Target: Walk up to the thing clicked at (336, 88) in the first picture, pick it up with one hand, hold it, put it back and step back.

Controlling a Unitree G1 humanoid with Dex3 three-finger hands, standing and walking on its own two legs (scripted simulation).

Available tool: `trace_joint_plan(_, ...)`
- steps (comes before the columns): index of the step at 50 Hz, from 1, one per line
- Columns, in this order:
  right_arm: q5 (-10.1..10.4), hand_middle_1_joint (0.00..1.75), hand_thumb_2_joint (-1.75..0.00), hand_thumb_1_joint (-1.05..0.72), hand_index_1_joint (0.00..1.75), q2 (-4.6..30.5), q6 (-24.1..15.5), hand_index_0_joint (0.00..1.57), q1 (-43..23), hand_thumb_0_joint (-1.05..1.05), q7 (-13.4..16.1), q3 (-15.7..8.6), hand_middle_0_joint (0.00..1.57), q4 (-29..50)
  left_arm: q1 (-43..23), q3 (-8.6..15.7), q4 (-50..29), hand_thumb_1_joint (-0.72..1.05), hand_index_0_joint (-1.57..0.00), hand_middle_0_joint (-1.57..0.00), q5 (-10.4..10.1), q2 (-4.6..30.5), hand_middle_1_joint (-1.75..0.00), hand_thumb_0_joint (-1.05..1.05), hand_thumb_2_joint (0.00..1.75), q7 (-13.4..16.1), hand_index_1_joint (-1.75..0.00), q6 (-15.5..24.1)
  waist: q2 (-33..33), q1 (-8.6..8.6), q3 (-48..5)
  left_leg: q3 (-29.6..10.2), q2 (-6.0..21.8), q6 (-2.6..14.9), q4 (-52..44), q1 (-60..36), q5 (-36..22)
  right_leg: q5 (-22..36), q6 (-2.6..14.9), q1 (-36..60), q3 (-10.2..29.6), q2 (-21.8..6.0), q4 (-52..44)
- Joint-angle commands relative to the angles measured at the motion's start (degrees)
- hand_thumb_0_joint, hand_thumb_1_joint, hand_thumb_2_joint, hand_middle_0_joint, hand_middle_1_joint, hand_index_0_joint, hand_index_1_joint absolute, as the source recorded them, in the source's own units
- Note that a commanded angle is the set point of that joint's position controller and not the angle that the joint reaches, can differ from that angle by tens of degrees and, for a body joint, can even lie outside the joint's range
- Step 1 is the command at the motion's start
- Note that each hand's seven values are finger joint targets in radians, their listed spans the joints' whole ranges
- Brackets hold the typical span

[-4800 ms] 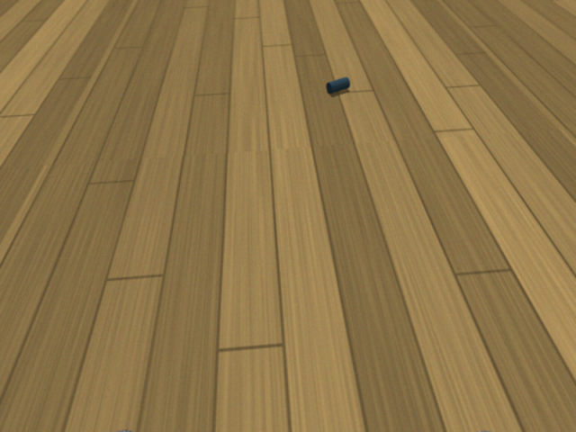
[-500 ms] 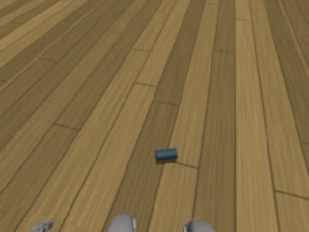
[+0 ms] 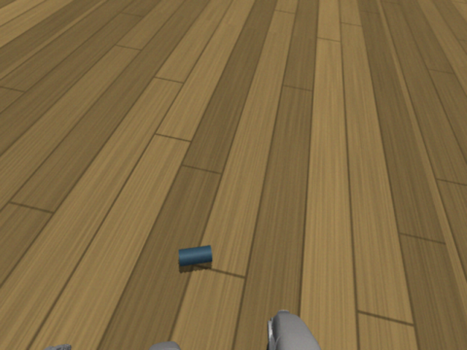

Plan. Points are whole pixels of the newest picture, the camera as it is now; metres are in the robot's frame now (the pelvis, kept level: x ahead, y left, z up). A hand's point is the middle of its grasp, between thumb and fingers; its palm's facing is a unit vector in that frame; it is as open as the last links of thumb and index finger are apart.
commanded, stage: walk up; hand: left
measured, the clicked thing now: (195, 255) +0.55 +0.11 -0.72
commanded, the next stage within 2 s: none
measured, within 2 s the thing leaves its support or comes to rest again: neither
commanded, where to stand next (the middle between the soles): +0.28 -0.17 m, yaw +6 degrees
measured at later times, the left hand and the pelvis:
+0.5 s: hand out of the picture +0.14 +0.10 -0.17, palm faces +0.03 -0.95 -0.30, open 7.4 cm; pelvis +0.14 -0.16 -0.01, yaw +3 degrees
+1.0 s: hand (206, 290) +0.24 +0.06 -0.14, palm faces +0.07 -0.86 -0.50, open 7.4 cm; pelvis +0.18 -0.25 -0.02, yaw +6 degrees
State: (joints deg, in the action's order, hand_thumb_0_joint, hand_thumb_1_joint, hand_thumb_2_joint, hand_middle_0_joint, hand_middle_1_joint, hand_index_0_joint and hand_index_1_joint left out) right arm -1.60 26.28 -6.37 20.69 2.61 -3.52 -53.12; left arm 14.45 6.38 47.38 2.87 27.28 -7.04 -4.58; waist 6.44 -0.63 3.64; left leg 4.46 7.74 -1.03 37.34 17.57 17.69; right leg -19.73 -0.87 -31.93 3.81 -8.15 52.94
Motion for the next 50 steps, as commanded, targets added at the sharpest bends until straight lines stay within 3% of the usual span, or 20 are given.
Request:
trace_joint_plan(1, -0.17, 0.3, -0.9, -0.9, 0.3, 21.62, -0.26, 0.2, -5.98, 0.0, 0.92, -6.16, 0.2, 3.84, 0.91, 3.8, -4.31, 0.9, -0.2, -0.2, -0.64, 9.54, -0.3, 0.0, 0.9, 0.07, -0.3, 1.79, -18.57, 3.14, -1.71, -8.1, 8.73, 10.62, -14.7, 8.99, 18.3, -0.67, 0.95, 10.08, -6.23, 1.56, -7.31)
trace_joint_plan(4, -0.98, 0.3, -0.9, -0.9, 0.3, 13.32, 1.5, 0.2, -3.53, 0.0, 1.3, -3.58, 0.2, 2.52, 13.37, 5.95, 0.68, 0.9, -0.2, -0.2, 0.5, 13.44, -0.3, 0.0, 0.9, 1.39, -0.3, 2.91, 3.39, 9.5, -5.64, 1.96, -0.09, 6.48, 15.63, 21.51, 21.13, -8.03, 2.22, 29.32, -7.21, 6.2, -17.4)
trace_joint_plan(5, -0.04, 0.3, -0.9, -0.9, 0.3, 7.82, 1.65, 0.2, -5.1, 0.0, 1.47, -1.52, 0.2, 4.22, 16.27, 6.37, -0.18, 0.9, -0.2, -0.2, 1.18, 17.58, -0.3, 0.0, 0.9, 2.29, -0.3, 3.73, 16.93, 11.77, -2.98, 1.42, -7.25, 3.88, 34.22, 34.55, 20.61, -24.34, 6.33, 28.57, 17.67, -5.19, -31.29)
trace_joint_plan(6, 1.26, 0.3, -0.9, -0.9, 0.3, 11.33, 1.61, 0.2, -7.77, 0.0, 2.45, -2.76, 0.2, 5.73, 9.43, 5.78, -3.02, 0.9, -0.2, -0.2, 0.12, 20.12, -0.3, 0.0, 0.9, 3.01, -0.3, 4.21, 13.75, 9.58, -0.18, -6.57, -6.79, 3.4, 38.02, 35.98, 16.84, -26.77, 11.19, 23.48, 32.44, -12.43, -42.02)
trace_joint_plan(10, 1.84, 0.3, -0.9, -0.9, 0.3, 15.19, 0.74, 0.2, -0.07, 0.0, 1.12, -3.19, 0.2, -1.12, 0.17, 4.28, -4.52, 0.9, -0.2, -0.2, -0.91, 15.28, -0.3, 0.0, 0.9, 4.04, -0.3, 5.33, 5.87, 2.31, 2.53, -5.71, -1.05, 3.37, 30.56, 25.08, 5.42, -18.5, 12.12, 15.88, 17.41, -8.14, -34.82)
trace_joint_plan(17, 1.39, 0.3, -0.9, -0.9, 0.3, 10.84, -0.14, 0.2, -1.25, 0.0, -0.64, -2.09, 0.2, 1.21, 3.39, 1.95, -5.89, 0.9, -0.2, -0.2, -0.79, 10.89, -0.3, 0.0, 0.9, 4.26, -0.3, 6.17, 2.17, 3.89, -0.68, -0.9, -4.07, 3.16, 9.96, 12.87, 3.82, 9.61, 14.39, 19.13, 8.69, -7.68, -31.5)
trace_joint_plan(20, 1.6, 0.3, -0.9, -0.9, 0.3, 8.68, -0.71, 0.2, 4.97, 0.0, -0.15, -2.25, 0.2, 0.53, 0.27, 0.79, -7.18, 0.9, -0.2, -0.2, -1.47, 9.57, -0.3, 0.0, 0.9, 4.21, -0.3, 5.44, -1.35, -0.79, -3.34, 1.78, -7.32, 3.95, -4.49, -4.77, -8.47, 23.47, 10.31, 13.77, -0.26, -2.85, -20.56)
trace_joint_plan(21, 1.16, 0.3, -0.9, -0.9, 0.3, 10.56, -0.84, 0.2, 8.66, 0.0, 0.62, -3.1, 0.2, -0.1, 0.97, -0.28, -7.6, 0.9, -0.2, -0.2, -2.16, 7.58, -0.3, 0.0, 0.9, 4.33, -0.3, 5.54, -6.06, -3.57, -6.43, -0.52, -6.84, 5.62, -8.73, -16.93, -11.28, 28.69, 6.8, 7.84, -3.87, 0.17, -10.07)
trace_joint_plan(22, 0.12, 0.3, -0.9, -0.9, 0.3, 14.48, -0.83, 0.2, 12.02, 0.0, 1.36, -4.47, 0.2, 0.24, 2.75, -1.48, -8.13, 0.9, -0.2, -0.2, -2.43, 3.85, -0.3, 0.0, 0.9, 4.38, -0.3, 5.8, -15.9, -5.48, -10.04, -16.78, 3.11, 9.68, -11.6, -26.92, -6.88, 15.58, 3.34, -2.32, -6.01, 4.16, 3.19)
trace_joint_plan(23, 0.03, 0.3, -0.9, -0.9, 0.3, 18.36, -0.52, 0.2, 10.43, 0.0, 2.06, -5.39, 0.2, 3.08, 4.16, -0.95, -8.44, 0.9, -0.2, -0.2, -2.2, 4.38, -0.3, 0.0, 0.9, 4.61, -0.3, 5.24, -17.88, -4.0, -9.36, -41.06, 18.26, 17.11, -17.96, -27.89, -4.15, -9.76, 0.36, -12.5, -4.07, 8.96, 11.24)
trace_joint_plan(24, 2.37, 0.3, -0.9, -0.9, 0.3, 19.74, 0.15, 0.2, 8.13, 0.0, 2.13, -6.05, 0.2, 3.72, 3.41, 0.76, -7.27, 0.9, -0.2, -0.2, -1.4, 11.65, -0.3, 0.0, 0.9, 5.38, -0.3, 4.26, -9.63, -4.23, -8.81, -46.05, 23.97, 23.24, -18.36, -21.7, -1.84, -14.66, -0.2, -11.28, 1.8, 6.25, 19.86)
trace_joint_plan(27, 1.96, 0.3, -0.9, -0.9, 0.3, 13.46, 0.19, 0.2, -0.63, 0.0, 1.94, -3.86, 0.2, 5.49, 4.94, 0.61, -4.59, 0.9, -0.2, -0.2, -1.81, 10.22, -0.3, 0.0, 0.9, 5.34, -0.3, 3.81, -5.79, 0.59, -1.34, -22.67, 12.33, 15.17, -16.56, -8.34, -5.84, -5.7, 1.28, -6.78, 4.42, 2.9, 15.06)
trace_joint_plan(31, 0.19, 0.3, -0.9, -0.9, 0.3, 11.15, 0.9, 0.2, -8.23, 0.0, -0.56, -2.1, 0.2, 6.62, 7.6, -0.21, -0.23, 0.9, -0.2, -0.2, -3.01, 5.18, -0.3, 0.0, 0.9, 5.23, -0.3, 5.0, -18.81, 2.12, -0.44, -6.06, 4.03, 12.71, -12.87, 5.86, -14.05, -0.06, 0.48, 8.73, -4.12, 3.46, -2.64)
trace_joint_plan(34, 0.87, 0.3, -0.9, -0.9, 0.3, 10.62, 3.21, 0.2, -10.17, 0.0, -1.65, -1.44, 0.2, 6.34, 7.56, -0.02, 2.85, 0.9, -0.2, -0.2, -3.34, 5.66, -0.3, 0.0, 0.9, 6.79, -0.3, 6.78, -17.69, 3.15, -4.42, -3.89, 1.9, 11.25, -1.96, 9.14, -16.78, 10.12, -0.21, 19.75, -8.49, 7.76, -13.8)
trace_joint_plan(36, 1.56, 0.3, -0.9, -0.9, 0.3, 6.52, 5.01, 0.2, -9.38, 0.0, -1.85, -0.61, 0.2, 6.71, 8.51, 0.94, 4.03, 0.9, -0.2, -0.2, -2.55, 9.73, -0.3, 0.0, 0.9, 8.04, -0.3, 7.88, -5.02, 4.93, -5.38, -0.5, -3.6, 6.95, 12.15, 13.35, -4.92, 14.96, 0.31, 23.58, -3.77, 6.25, -21.77)
trace_joint_plan(37, 1.68, 0.3, -0.9, -0.9, 0.3, 3.77, 5.81, 0.2, -8.15, 0.0, -1.86, 0.11, 0.2, 7.58, 7.6, 1.68, 3.19, 0.9, -0.2, -0.2, -1.81, 14.66, -0.3, 0.0, 0.9, 8.6, -0.3, 8.39, 5.38, 4.22, -4.9, -1.54, -7.15, 4.43, 20.9, 18.15, 8.94, 16.38, 4.81, 20.9, 14.75, -7.93, -28.47)
trace_joint_plan(38, 1.5, 0.3, -0.9, -0.9, 0.3, 6.66, 6.92, 0.2, -8.25, 0.0, -1.53, -1.12, 0.2, 7.37, 3.71, 1.85, 1.35, 0.9, -0.2, -0.2, -2.16, 18.04, -0.3, 0.0, 0.9, 9.02, -0.3, 8.2, 2.98, 2.89, -5.84, -8.9, -5.9, 3.43, 25.65, 14.68, 17.16, 9.48, 13.43, 13.89, 27.1, -17.33, -32.02)
trace_joint_plan(39, 1.03, 0.3, -0.9, -0.9, 0.3, 9.79, 7.55, 0.2, -10.61, 0.0, -1.38, -2.35, 0.2, 6.64, 0.12, 1.7, 0.87, 0.9, -0.2, -0.2, -2.01, 18.22, -0.3, 0.0, 0.9, 9.49, -0.3, 8.02, 0.21, 2.57, -2.97, -10.3, -4.16, 3.21, 28.87, 15.73, 16.98, 1.63, 15.3, 10.61, 27.92, -16.68, -32.27)
trace_joint_plan(42, 0.67, 0.3, -0.9, -0.9, 0.3, 11.24, 8.26, 0.2, -5.92, 0.0, -2.25, -3.56, 0.2, 3.55, -3.4, 1.59, 1.26, 0.9, -0.2, -0.2, -1.67, 16.41, -0.3, 0.0, 0.9, 10.37, -0.3, 7.82, 2.88, 0.59, -1.65, -9.83, -2.93, 2.83, 30.34, 18.6, 8.8, -7.79, 12.37, 12.51, 19.17, -10.95, -29.58)
trace_joint_plan(50, -0.74, 0.3, -0.9, -0.9, 0.3, 10.51, 8.95, 0.2, -9.56, 0.0, -4.67, -4.22, 0.2, 4.34, -0.36, 2.29, 1.32, 0.9, -0.2, -0.2, -0.83, 16.47, -0.3, 0.0, 0.9, 10.95, -0.3, 7.84, 6.15, 3.42, -4.57, -5.39, -4.32, 1.95, 18.65, 15.07, 15.08, -7.76, 13.8, 15.31, 15.05, -9.67, -26.8)
